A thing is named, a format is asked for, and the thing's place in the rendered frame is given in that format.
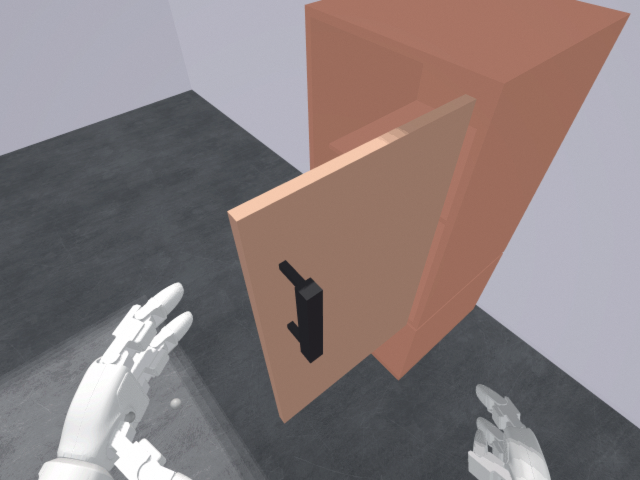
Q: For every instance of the robot right hand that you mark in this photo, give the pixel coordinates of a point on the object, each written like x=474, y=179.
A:
x=516, y=452

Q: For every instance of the robot left hand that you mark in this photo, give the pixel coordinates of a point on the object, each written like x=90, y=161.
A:
x=116, y=383

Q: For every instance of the handle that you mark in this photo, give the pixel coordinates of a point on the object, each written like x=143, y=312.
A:
x=309, y=303

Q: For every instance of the cupboard door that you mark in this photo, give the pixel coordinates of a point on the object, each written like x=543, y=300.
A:
x=361, y=226

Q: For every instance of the left robot forearm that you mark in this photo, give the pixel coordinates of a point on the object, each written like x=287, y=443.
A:
x=71, y=469

